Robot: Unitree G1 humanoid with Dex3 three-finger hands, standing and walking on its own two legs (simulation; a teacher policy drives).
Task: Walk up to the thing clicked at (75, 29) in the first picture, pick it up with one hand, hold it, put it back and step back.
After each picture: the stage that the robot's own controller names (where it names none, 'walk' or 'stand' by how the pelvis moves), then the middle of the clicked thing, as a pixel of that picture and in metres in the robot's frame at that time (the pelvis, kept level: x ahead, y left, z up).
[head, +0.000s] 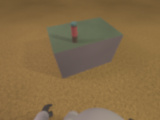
stand; (74, 33) +0.90 +0.25 -0.03
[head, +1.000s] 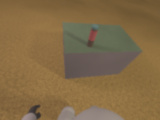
walk; (92, 36) +0.82 +0.00 -0.01
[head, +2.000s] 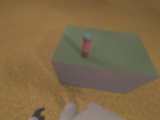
walk; (85, 47) +0.59 +0.10 -0.01
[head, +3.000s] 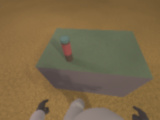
stand; (67, 50) +0.53 +0.24 +0.01
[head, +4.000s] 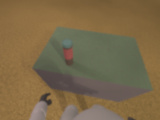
stand; (68, 54) +0.48 +0.20 -0.01
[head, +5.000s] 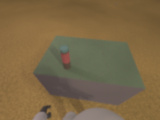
stand; (65, 58) +0.50 +0.24 -0.03
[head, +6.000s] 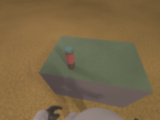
stand; (70, 59) +0.50 +0.21 -0.03
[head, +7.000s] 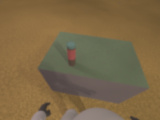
stand; (71, 55) +0.52 +0.20 -0.02
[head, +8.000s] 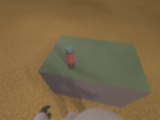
stand; (70, 58) +0.50 +0.20 -0.03
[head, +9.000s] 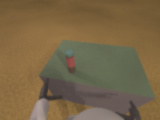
rise first; (70, 62) +0.48 +0.22 -0.03
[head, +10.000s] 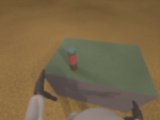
go down; (72, 60) +0.50 +0.20 -0.02
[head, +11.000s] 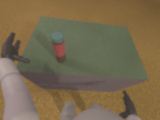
go down; (59, 49) +0.47 +0.20 +0.04
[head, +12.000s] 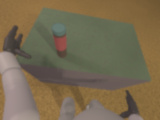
close in; (60, 43) +0.49 +0.20 +0.05
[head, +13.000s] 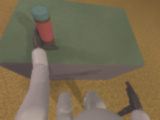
close; (46, 32) +0.53 +0.21 +0.09
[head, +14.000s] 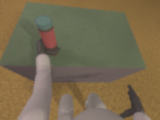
lift; (49, 40) +0.50 +0.21 +0.08
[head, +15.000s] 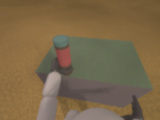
lift; (64, 58) +0.33 +0.17 +0.18
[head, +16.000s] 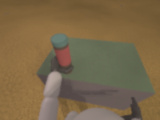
hold; (64, 57) +0.32 +0.17 +0.20
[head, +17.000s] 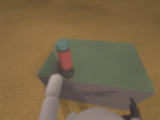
hold; (66, 61) +0.33 +0.17 +0.15
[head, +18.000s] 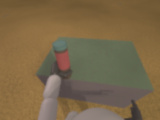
crouch; (63, 62) +0.33 +0.18 +0.15
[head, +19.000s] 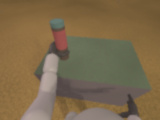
crouch; (61, 42) +0.44 +0.20 +0.21
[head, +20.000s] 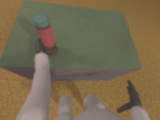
lower; (47, 39) +0.51 +0.22 +0.05
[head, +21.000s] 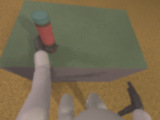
lower; (47, 36) +0.52 +0.22 +0.08
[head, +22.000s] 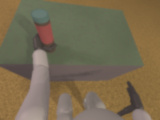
lower; (46, 35) +0.52 +0.21 +0.08
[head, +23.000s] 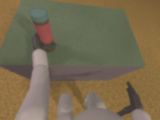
lower; (45, 34) +0.52 +0.22 +0.08
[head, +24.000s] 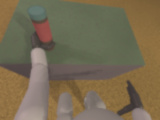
rest; (44, 33) +0.53 +0.22 +0.09
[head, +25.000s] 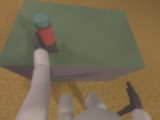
withdraw; (47, 37) +0.51 +0.21 +0.08
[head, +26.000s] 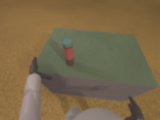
sink last; (69, 54) +0.48 +0.19 +0.03
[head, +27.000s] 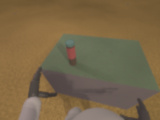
stand; (71, 54) +0.52 +0.22 +0.03
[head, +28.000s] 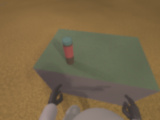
stand; (68, 52) +0.50 +0.21 +0.04
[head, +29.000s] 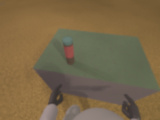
stand; (69, 52) +0.50 +0.21 +0.04
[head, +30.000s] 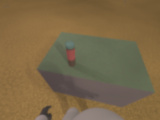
stand; (71, 55) +0.51 +0.20 +0.00
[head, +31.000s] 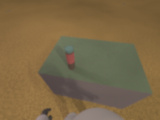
stand; (70, 58) +0.50 +0.21 -0.03
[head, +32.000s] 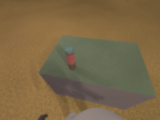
stand; (71, 59) +0.49 +0.20 -0.03
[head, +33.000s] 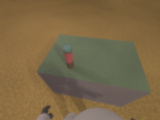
stand; (69, 58) +0.51 +0.20 -0.03
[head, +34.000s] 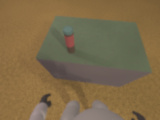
walk; (69, 41) +0.57 +0.21 -0.02
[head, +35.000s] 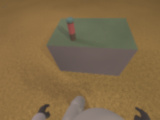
walk; (71, 30) +0.83 +0.30 -0.01
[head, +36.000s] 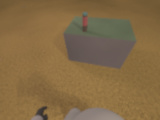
stand; (84, 22) +1.18 +0.19 -0.01
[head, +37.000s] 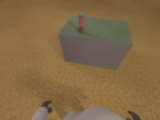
stand; (81, 23) +1.11 +0.21 -0.03
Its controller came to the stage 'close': yes
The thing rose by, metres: 0.22
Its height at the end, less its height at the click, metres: +0.00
